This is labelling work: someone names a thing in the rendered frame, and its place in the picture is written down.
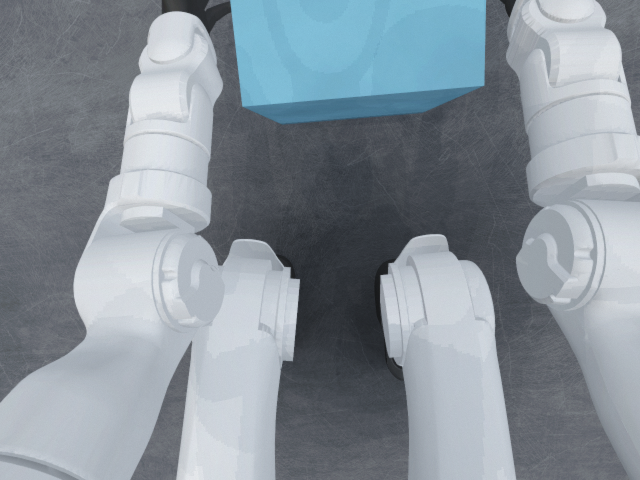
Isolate carton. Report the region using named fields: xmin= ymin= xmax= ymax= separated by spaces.
xmin=230 ymin=0 xmax=486 ymax=125

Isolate robot left shin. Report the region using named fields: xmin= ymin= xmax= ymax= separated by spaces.
xmin=192 ymin=239 xmax=284 ymax=342

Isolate robot left upper arm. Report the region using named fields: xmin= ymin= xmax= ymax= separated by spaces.
xmin=0 ymin=228 xmax=225 ymax=480

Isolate robot right forearm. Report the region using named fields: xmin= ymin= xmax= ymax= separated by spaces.
xmin=506 ymin=0 xmax=640 ymax=208

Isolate robot right upper arm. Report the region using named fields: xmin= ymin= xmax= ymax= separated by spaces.
xmin=516 ymin=199 xmax=640 ymax=480

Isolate robot left hand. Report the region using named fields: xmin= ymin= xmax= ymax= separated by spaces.
xmin=162 ymin=0 xmax=231 ymax=36

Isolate robot left forearm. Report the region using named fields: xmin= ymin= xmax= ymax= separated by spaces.
xmin=73 ymin=11 xmax=223 ymax=307

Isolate robot left thigh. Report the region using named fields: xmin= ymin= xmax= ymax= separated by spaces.
xmin=176 ymin=257 xmax=300 ymax=480

